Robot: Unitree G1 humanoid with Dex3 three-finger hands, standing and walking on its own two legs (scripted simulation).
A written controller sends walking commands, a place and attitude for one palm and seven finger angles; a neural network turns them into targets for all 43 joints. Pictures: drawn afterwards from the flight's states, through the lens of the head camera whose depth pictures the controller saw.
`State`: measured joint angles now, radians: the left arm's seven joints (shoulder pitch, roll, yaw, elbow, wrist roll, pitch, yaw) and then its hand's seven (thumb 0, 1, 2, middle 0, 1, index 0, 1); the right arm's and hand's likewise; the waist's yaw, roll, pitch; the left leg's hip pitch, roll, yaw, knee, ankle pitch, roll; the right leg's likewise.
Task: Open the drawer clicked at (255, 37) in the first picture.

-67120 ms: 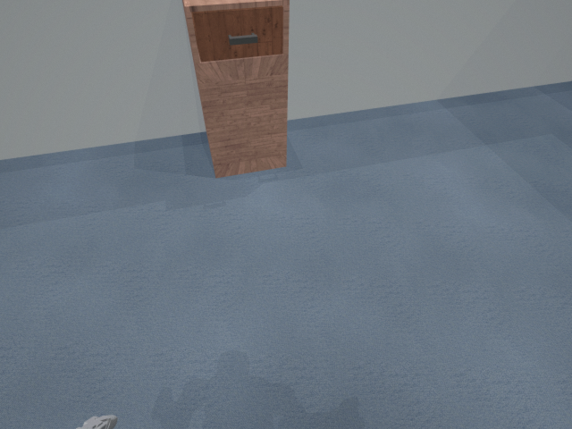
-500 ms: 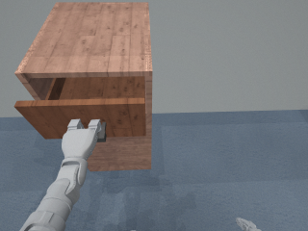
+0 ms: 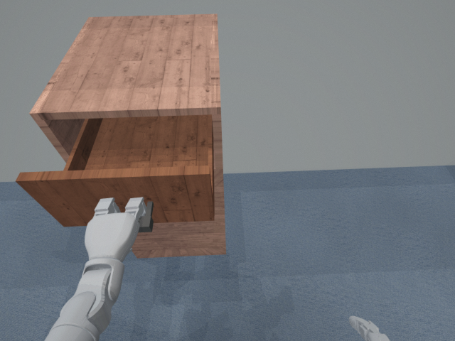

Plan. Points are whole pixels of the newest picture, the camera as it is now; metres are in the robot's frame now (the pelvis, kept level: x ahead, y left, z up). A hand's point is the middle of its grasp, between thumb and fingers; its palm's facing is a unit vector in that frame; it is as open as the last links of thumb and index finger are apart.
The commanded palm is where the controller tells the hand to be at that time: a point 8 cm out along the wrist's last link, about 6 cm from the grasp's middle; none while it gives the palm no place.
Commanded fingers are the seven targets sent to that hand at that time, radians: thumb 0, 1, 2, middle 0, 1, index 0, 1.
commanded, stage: pull the drawer open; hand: left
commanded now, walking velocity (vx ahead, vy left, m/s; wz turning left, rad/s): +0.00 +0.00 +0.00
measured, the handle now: (125, 215) +0.35 +0.22 -0.01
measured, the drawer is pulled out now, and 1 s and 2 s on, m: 0.16 0.29 0.30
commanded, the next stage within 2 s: open the thumb to release the handle in 1.46 s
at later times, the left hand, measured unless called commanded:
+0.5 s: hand (119, 277) +0.24 +0.21 -0.04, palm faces -0.03 -0.09 -1.00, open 5.6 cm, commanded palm +0.21 +0.22 +0.02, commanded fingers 0.00 0.90 0.90 -0.40 -1.35 -0.40 -1.35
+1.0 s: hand (112, 316) +0.18 +0.20 -0.04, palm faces -0.04 -0.10 -0.99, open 5.7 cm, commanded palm +0.15 +0.21 +0.02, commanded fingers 0.00 0.90 0.90 -0.40 -1.35 -0.40 -1.35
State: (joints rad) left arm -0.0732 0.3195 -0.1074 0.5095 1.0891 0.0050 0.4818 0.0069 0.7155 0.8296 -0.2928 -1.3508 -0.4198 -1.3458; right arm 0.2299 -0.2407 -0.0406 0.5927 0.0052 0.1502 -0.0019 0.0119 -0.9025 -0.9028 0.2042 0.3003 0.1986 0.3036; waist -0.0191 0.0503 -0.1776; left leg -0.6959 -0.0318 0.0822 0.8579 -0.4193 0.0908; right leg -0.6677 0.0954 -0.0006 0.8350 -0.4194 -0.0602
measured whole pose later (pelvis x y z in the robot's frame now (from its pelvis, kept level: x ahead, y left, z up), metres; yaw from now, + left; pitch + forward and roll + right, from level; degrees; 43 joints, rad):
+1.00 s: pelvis +0.00 -0.02 -0.01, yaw +0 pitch +13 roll +0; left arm 0.47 0.32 -0.09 0.08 1.10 -0.05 0.53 0.04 0.71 0.80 -0.28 -1.34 -0.42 -1.35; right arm 0.16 -0.24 -0.02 0.51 -0.03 0.11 0.05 0.01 -0.90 -0.90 0.20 0.30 0.20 0.30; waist 0.03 0.05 -0.18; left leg -0.69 -0.03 0.08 0.93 -0.46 0.07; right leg -0.68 0.10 -0.01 0.93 -0.47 -0.09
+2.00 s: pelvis +0.00 -0.04 -0.02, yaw +2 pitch +15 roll +1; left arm 0.55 0.33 -0.03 0.01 1.07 -0.11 0.52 0.00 -0.06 0.48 -0.33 -1.25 -0.36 -1.25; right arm 0.17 -0.22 -0.01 0.50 -0.04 0.10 0.04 0.01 -0.90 -0.90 0.20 0.30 0.20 0.30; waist 0.05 0.05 -0.20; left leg -0.76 -0.03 0.05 0.99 -0.48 0.04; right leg -0.74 0.10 -0.03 0.99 -0.51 -0.11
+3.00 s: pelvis -0.01 -0.02 +0.01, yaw +2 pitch +8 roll +0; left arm 0.47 0.38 -0.05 -0.03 1.00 -0.08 0.43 -0.01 -0.49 0.30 -0.33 -1.21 -0.43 -1.22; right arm 0.15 -0.26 -0.04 0.54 -0.01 0.07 0.01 0.02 -0.90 -0.90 0.20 0.30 0.20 0.30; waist 0.06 0.09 -0.13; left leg -0.56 -0.04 0.05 0.82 -0.39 0.06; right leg -0.54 0.10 -0.02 0.81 -0.41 -0.09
